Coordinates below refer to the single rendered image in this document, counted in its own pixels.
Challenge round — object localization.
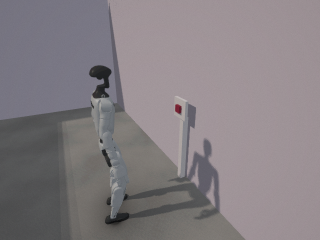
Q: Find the button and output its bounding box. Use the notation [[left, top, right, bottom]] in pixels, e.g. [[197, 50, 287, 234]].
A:
[[175, 104, 182, 114]]

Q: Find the panel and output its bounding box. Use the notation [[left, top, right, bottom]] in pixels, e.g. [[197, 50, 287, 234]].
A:
[[174, 96, 189, 178]]

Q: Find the robot left shin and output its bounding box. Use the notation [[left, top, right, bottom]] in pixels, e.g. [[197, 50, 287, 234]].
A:
[[110, 167, 117, 193]]

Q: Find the robot shin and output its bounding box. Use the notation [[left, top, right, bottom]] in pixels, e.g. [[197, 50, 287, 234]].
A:
[[110, 167, 117, 193], [110, 187, 126, 219]]

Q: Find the robot right shin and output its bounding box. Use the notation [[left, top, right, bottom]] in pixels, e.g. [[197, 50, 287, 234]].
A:
[[110, 187, 126, 219]]

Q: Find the robot right forearm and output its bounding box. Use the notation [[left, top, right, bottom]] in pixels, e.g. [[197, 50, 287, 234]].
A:
[[102, 132, 121, 168]]

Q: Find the right robot upper arm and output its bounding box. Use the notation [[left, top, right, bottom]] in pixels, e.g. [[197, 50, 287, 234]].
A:
[[98, 99, 113, 140]]

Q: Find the robot right hand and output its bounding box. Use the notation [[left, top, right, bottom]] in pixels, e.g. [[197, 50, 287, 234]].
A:
[[113, 165, 130, 187]]

